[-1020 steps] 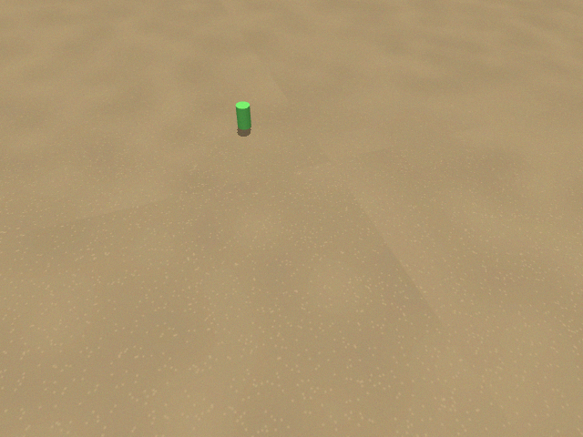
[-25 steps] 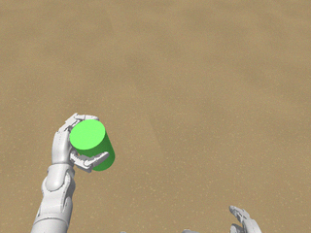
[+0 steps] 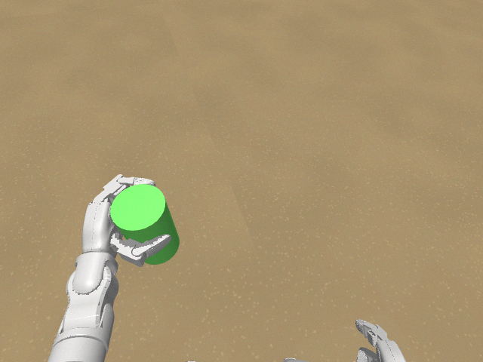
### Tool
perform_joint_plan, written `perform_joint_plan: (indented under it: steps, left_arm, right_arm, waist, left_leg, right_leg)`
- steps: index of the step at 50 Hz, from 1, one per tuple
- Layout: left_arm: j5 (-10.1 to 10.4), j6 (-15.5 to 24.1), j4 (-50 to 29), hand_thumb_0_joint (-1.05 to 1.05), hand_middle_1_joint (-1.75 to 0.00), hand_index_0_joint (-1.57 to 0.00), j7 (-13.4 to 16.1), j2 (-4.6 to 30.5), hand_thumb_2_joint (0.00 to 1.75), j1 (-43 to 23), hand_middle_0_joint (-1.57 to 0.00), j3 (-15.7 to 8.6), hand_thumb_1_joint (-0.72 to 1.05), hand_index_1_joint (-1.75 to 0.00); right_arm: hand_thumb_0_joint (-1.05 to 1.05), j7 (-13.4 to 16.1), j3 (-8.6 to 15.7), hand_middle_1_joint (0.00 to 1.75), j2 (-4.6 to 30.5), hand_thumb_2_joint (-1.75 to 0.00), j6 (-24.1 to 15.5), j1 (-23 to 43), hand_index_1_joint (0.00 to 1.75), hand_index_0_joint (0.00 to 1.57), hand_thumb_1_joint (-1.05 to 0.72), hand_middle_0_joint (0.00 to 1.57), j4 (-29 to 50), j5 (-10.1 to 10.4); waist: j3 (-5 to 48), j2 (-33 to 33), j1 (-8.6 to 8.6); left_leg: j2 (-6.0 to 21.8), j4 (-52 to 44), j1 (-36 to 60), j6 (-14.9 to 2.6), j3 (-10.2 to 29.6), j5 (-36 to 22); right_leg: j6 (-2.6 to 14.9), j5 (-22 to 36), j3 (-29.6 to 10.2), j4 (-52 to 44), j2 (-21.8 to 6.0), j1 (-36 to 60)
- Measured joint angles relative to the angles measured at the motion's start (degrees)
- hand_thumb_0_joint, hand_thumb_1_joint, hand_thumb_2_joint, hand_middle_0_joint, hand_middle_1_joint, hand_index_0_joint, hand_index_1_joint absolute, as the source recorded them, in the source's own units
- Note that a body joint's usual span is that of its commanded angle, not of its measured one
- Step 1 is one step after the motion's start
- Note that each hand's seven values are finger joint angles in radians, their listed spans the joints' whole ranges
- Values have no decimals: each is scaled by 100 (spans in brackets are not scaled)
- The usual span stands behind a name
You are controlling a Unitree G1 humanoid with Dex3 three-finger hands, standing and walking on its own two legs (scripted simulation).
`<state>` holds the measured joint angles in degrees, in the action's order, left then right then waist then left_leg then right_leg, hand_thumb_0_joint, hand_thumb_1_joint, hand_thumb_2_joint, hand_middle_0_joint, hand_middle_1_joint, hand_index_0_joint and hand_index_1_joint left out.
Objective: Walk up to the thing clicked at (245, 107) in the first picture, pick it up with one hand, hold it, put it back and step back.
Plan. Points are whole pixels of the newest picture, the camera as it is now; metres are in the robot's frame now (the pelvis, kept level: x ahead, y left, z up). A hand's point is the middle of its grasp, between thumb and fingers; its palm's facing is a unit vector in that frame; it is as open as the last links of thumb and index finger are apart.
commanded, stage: hold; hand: left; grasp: from the side
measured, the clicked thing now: (149, 227) +0.34 +0.16 +0.02
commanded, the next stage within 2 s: crouch in 0.24 s
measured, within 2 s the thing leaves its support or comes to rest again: neither
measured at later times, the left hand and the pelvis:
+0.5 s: hand (141, 226) +0.33 +0.17 +0.04, palm faces +0.09 -1.00 +0.00, open 11.0 cm; pelvis +0.00 +0.00 +0.00, yaw +0 degrees
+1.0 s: hand (158, 262) +0.35 +0.18 -0.17, palm faces +0.11 -0.99 -0.01, open 11.0 cm; pelvis -0.04 +0.00 -0.15, yaw -1 degrees
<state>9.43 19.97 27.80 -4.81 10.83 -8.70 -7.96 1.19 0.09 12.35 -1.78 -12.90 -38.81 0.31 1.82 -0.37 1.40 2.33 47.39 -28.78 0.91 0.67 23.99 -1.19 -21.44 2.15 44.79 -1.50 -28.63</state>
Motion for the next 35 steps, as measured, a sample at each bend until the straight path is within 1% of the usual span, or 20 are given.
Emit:
perform_joint_plan:
  steps: [14,23,29,35]
  left_arm:
    - [-20,21,-123,-3,-98,-66,69,-21,107,113,-61,21,-49,-100]
    - [-15,97,28,-3,-98,-66,55,-13,107,42,-61,19,-49,-100]
    - [-52,344,418,-3,-97,-67,145,-93,106,-117,-62,-110,-49,-99]
    - [-121,910,1042,-3,-97,-67,113,-47,106,-412,-62,-287,-49,-98]
  right_arm:
    - [1,-39,13,30,-6,-91,-1,-38,30,20,-92,20,9,-1]
    - [1,-52,14,30,0,-90,-33,-13,30,20,-91,20,-6,-8]
    - [1,-128,49,30,3,-90,-54,57,30,20,-90,20,-2,-63]
    - [1,-239,97,30,41,-90,-114,136,30,20,-89,20,5,-155]
  waist:
    - [-21,11,-12]
    - [-9,6,-8]
    - [15,58,28]
    - [89,132,88]
  left_leg:
    - [-14,8,-14,-12,-11,-12]
    - [-16,55,-76,-13,2,-6]
    - [-21,282,-440,-11,14,42]
    - [-27,966,-1353,-1,54,245]
  right_leg:
    - [-10,16,-13,6,-12,-15]
    - [-9,8,-3,49,-15,-71]
    - [-3,-49,-3,290,-21,-439]
    - [15,-267,5,992,-35,-1354]
